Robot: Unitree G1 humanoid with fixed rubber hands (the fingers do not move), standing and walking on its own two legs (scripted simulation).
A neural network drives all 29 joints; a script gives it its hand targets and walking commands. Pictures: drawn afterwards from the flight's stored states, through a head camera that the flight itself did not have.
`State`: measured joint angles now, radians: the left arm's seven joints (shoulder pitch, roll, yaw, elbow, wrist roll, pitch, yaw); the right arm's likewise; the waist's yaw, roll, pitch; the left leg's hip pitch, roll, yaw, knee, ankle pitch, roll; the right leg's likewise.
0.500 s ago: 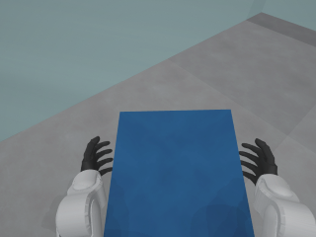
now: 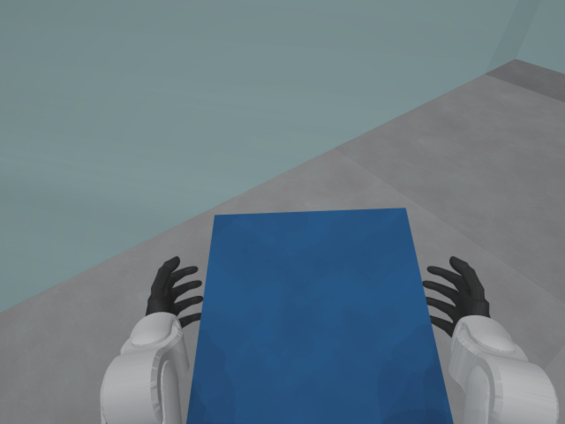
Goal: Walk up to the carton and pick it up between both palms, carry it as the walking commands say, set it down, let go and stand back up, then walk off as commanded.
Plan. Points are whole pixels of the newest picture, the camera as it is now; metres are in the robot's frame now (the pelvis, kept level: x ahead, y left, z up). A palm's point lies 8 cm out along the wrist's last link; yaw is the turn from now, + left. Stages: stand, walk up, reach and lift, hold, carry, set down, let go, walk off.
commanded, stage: carry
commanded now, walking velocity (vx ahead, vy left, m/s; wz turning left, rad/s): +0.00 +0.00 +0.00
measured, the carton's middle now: (312, 323) +0.29 +0.00 +0.01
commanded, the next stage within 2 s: none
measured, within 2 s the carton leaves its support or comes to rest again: neither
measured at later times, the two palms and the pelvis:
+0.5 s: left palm (157, 316) +0.25 +0.19 +0.09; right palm (453, 321) +0.25 -0.16 +0.09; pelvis +0.01 +0.02 +0.00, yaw +0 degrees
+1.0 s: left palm (159, 340) +0.22 +0.18 +0.09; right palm (472, 353) +0.21 -0.17 +0.09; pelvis -0.03 +0.01 +0.00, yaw -1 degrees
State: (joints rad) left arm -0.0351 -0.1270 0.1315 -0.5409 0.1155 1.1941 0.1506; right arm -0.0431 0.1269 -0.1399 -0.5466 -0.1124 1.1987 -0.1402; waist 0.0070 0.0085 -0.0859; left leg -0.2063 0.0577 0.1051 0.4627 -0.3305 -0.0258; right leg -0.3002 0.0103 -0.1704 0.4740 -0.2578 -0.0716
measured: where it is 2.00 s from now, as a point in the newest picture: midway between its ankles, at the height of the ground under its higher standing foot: outside the picture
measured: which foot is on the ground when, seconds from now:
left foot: down 0.00-1.00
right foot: down 0.00-1.00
